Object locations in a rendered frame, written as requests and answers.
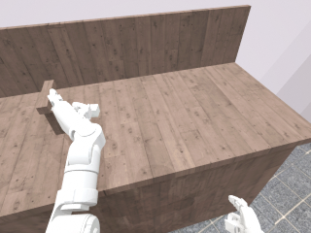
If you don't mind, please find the tap lever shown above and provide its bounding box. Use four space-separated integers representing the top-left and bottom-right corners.
51 104 100 117

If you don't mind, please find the counter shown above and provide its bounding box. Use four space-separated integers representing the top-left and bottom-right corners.
0 5 311 233

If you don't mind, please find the left robot forearm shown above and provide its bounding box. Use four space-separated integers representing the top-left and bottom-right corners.
46 118 106 233

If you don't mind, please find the robot right hand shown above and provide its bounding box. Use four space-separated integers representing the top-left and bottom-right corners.
225 195 261 233

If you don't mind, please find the robot left hand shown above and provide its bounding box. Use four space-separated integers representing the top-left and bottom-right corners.
48 88 92 135

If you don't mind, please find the left robot upper arm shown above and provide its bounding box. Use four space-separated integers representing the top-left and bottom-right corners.
47 214 100 233

